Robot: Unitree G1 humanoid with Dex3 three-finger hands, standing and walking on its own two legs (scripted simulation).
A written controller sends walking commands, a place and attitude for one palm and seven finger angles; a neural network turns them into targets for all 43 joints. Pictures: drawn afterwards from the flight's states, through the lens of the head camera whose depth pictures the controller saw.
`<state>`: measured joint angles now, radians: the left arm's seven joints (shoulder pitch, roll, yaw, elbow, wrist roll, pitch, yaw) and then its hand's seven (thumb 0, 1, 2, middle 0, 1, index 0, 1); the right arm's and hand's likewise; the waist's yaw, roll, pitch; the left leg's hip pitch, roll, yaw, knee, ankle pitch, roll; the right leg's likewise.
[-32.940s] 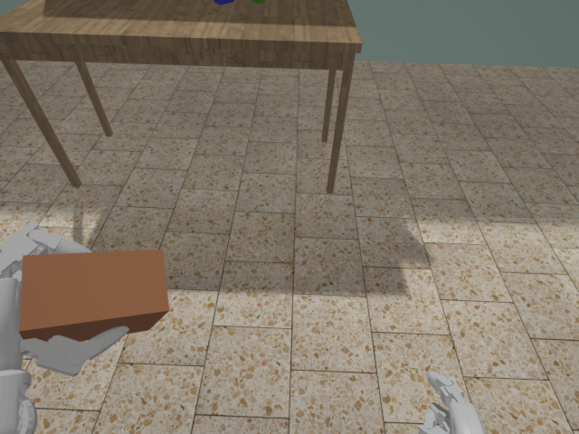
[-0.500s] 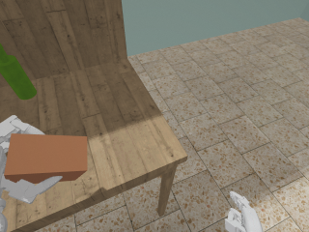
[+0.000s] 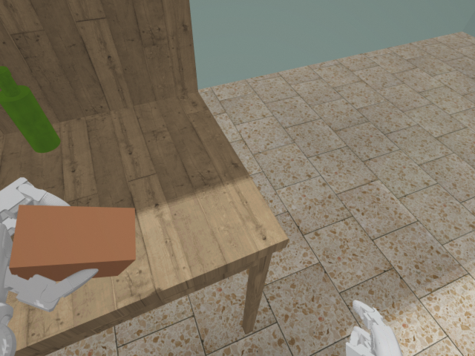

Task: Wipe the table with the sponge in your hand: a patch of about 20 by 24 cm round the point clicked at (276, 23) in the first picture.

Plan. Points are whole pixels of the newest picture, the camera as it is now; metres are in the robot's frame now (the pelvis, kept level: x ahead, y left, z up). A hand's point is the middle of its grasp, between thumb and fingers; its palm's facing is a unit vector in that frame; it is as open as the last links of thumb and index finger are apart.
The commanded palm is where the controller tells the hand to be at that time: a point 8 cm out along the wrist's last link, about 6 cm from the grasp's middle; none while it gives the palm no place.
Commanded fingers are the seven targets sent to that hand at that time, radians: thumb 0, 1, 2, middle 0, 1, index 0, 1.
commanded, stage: shuffle to correct the standing spot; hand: left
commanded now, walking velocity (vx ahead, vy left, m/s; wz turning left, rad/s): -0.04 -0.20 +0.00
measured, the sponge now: (93, 245) +0.23 +0.20 +0.14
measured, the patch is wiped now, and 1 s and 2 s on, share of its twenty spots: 0.00 0.00 0.00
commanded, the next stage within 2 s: come to a stop and stand still in 0.66 s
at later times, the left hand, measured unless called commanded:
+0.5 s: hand (52, 240) +0.22 +0.23 +0.17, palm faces +0.33 -0.86 -0.39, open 10.2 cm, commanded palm +0.16 +0.28 +0.18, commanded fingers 0.00 0.10 1.30 -1.20 -1.60 -1.20 -1.60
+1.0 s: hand (21, 233) +0.23 +0.27 +0.17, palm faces +0.38 -0.83 -0.42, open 10.2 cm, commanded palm +0.14 +0.29 +0.18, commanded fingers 0.00 0.10 1.30 -1.20 -1.60 -1.20 -1.60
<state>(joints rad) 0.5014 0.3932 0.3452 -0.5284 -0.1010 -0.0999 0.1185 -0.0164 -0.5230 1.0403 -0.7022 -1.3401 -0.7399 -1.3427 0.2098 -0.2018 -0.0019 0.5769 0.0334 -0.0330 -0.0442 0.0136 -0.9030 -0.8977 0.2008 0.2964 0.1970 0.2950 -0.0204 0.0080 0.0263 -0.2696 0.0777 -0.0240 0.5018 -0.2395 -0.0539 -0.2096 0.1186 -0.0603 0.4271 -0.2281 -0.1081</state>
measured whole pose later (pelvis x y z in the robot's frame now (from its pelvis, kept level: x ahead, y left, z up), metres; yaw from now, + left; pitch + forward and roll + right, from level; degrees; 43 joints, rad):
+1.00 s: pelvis -0.02 +0.02 +0.00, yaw -2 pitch +0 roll +0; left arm 0.32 0.41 0.43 -0.40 -0.08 -0.19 0.08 -0.02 -0.52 1.04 -0.70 -1.34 -0.74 -1.34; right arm 0.21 -0.26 -0.04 0.56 0.03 -0.13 0.00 0.01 -0.90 -0.90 0.20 0.30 0.20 0.30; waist 0.01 0.00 0.09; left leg -0.30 0.07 0.06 0.53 -0.22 -0.03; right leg -0.29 0.09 -0.03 0.52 -0.24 -0.05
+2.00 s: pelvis +0.00 +0.08 +0.01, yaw +0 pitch -1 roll -1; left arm 0.43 0.37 0.35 -0.46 -0.03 -0.20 0.11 -0.02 -0.53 1.04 -0.70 -1.33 -0.74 -1.34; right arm 0.21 -0.20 0.02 0.58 0.01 -0.12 -0.04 0.01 -0.90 -0.90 0.20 0.30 0.20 0.30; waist 0.01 -0.02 0.04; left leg -0.23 -0.04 0.02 0.45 -0.21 0.06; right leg -0.18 0.02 -0.01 0.39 -0.20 0.00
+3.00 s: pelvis +0.00 +0.08 +0.00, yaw -2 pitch +0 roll -1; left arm 0.49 0.42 0.33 -0.47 -0.03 -0.22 0.04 -0.02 -0.53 1.04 -0.71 -1.33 -0.74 -1.33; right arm 0.22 -0.18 0.02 0.57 0.02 -0.10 -0.02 0.01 -0.90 -0.90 0.20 0.30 0.20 0.30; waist 0.00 -0.05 0.08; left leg -0.25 -0.04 0.06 0.47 -0.22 0.07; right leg -0.23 0.01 0.02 0.46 -0.23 0.01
